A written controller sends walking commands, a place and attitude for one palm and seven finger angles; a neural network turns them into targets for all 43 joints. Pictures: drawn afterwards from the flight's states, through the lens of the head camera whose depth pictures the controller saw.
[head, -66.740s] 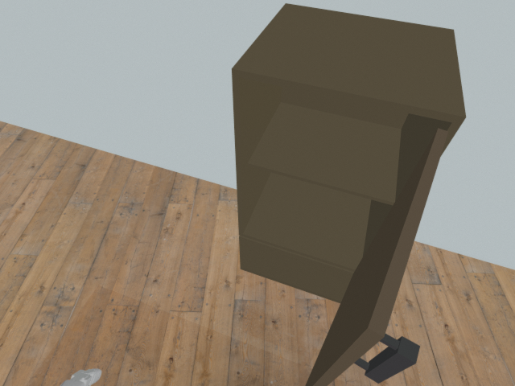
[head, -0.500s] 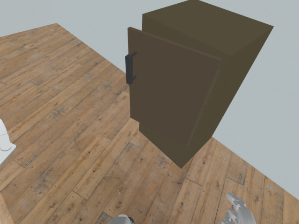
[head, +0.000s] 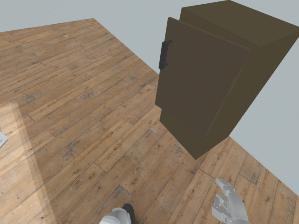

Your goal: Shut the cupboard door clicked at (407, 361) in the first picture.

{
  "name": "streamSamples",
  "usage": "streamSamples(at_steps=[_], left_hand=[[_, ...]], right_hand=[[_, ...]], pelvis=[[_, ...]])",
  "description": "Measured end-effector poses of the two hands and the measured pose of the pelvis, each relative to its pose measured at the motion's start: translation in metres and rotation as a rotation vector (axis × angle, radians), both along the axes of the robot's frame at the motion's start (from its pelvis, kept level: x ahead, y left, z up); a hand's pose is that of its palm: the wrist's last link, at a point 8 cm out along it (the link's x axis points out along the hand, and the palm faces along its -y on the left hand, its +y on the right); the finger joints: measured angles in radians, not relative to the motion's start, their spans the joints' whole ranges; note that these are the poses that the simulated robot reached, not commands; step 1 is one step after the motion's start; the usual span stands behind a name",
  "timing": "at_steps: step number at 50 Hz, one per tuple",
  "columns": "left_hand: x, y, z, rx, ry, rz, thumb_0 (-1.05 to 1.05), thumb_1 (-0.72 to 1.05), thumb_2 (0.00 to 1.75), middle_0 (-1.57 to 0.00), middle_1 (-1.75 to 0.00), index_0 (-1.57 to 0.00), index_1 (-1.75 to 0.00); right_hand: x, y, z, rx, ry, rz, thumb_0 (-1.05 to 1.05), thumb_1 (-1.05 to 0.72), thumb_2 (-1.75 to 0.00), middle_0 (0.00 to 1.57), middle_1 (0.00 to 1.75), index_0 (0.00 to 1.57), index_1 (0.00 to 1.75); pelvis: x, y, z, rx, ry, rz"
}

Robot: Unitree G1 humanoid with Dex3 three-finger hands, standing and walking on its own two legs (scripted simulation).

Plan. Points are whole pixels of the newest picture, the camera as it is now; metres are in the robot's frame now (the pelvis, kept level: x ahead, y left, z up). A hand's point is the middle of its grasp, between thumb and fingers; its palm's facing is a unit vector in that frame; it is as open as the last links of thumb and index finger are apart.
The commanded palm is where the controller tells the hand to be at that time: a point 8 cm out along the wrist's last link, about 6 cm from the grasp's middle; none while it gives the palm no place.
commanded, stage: stop stepping back and stand still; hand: left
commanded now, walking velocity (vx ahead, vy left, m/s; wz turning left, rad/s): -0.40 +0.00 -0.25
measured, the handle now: (165, 54) +0.93 -0.01 -0.02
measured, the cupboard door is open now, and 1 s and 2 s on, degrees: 14 14 14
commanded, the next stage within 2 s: let the arm hang, fingers relaxed in 1.16 s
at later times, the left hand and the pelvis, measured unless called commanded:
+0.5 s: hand out of the picture +0.05 +0.32 +0.24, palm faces +0.30 -0.84 -0.45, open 7.4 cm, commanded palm +0.02 +0.36 +0.21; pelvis -0.19 +0.10 +0.02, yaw -13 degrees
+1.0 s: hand out of the picture -0.01 +0.36 +0.21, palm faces +0.33 -0.82 -0.48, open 7.4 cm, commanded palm -0.05 +0.40 +0.21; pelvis -0.26 +0.14 +0.02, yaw -13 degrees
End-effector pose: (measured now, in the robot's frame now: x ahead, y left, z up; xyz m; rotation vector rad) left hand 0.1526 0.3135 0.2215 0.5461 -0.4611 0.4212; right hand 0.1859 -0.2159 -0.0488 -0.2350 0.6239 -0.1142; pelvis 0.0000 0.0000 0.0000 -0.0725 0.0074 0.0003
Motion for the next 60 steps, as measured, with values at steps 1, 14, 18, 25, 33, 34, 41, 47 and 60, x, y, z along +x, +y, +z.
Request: streamSamples(at_steps=[1, 14, 18, 25, 33, 34, 41, 47, 60], left_hand=[[-0.011, 0.000, -0.002, 0.007, 0.000, 0.001, 0.02, 0.89, 0.90, -0.21, -0.30, -0.21, -0.30], [-0.038, 0.047, -0.012, -0.157, 0.071, -0.110, 0.02, 0.90, 0.90, -0.20, -0.30, -0.21, -0.30], [-0.075, 0.034, 0.001, -0.120, 0.159, -0.221, 0.02, 0.90, 0.90, -0.20, -0.30, -0.21, -0.30], [-0.136, 0.057, 0.027, 0.066, -0.005, -0.243, 0.02, 0.89, 0.90, -0.21, -0.30, -0.22, -0.30], [-0.135, 0.096, -0.005, -0.155, 0.043, -0.181, 0.01, 0.90, 0.90, -0.20, -0.30, -0.21, -0.30], [-0.136, 0.096, -0.010, -0.143, 0.061, -0.203, 0.02, 0.90, 0.90, -0.20, -0.30, -0.21, -0.30], [-0.165, 0.091, 0.000, 0.011, 0.155, -0.288, 0.02, 0.89, 0.90, -0.21, -0.30, -0.21, -0.30], [-0.189, 0.092, 0.015, 0.091, 0.130, -0.185, 0.02, 0.89, 0.90, -0.21, -0.30, -0.21, -0.30], [-0.180, 0.090, -0.008, -0.077, 0.093, -0.181, 0.02, 0.89, 0.90, -0.21, -0.30, -0.21, -0.30]], right_hand=[[-0.004, 0.004, -0.002, 0.001, -0.006, 0.014, 0.02, -0.90, -0.90, 0.20, 0.30, 0.21, 0.30], [-0.143, 0.048, 0.025, -0.015, 0.027, -0.129, 0.02, -0.90, -0.90, 0.20, 0.30, 0.21, 0.30], [-0.200, 0.051, 0.038, -0.012, 0.050, -0.196, 0.02, -0.90, -0.90, 0.20, 0.30, 0.21, 0.30], [-0.282, 0.049, 0.008, -0.054, 0.146, -0.272, 0.01, -0.90, -0.90, 0.20, 0.30, 0.21, 0.30], [-0.352, 0.084, 0.001, -0.079, 0.168, -0.374, 0.02, -0.90, -0.90, 0.20, 0.30, 0.20, 0.30], [-0.358, 0.090, -0.001, -0.071, 0.168, -0.386, 0.02, -0.90, -0.90, 0.20, 0.30, 0.20, 0.30], [-0.387, 0.129, -0.003, 0.036, 0.218, -0.366, 0.02, -0.90, -0.90, 0.20, 0.30, 0.20, 0.30], [-0.382, 0.127, -0.022, 0.086, 0.220, -0.310, 0.02, -0.89, -0.90, 0.20, 0.30, 0.21, 0.30], [-0.346, 0.083, 0.001, -0.081, 0.134, -0.313, 0.02, -0.90, -0.90, 0.20, 0.30, 0.21, 0.30]], pelvis=[[-0.010, 0.003, -0.002, 0.011, -0.002, -0.023], [-0.103, 0.067, 0.023, -0.018, -0.067, -0.122], [-0.131, 0.079, 0.038, -0.031, -0.053, -0.151], [-0.186, 0.103, 0.018, 0.046, -0.050, -0.226], [-0.209, 0.146, 0.019, 0.047, -0.044, -0.210], [-0.215, 0.150, 0.017, 0.051, -0.056, -0.211], [-0.239, 0.153, 0.030, 0.028, -0.059, -0.238], [-0.250, 0.141, 0.022, 0.041, -0.028, -0.225], [-0.240, 0.147, 0.019, 0.054, -0.047, -0.206]])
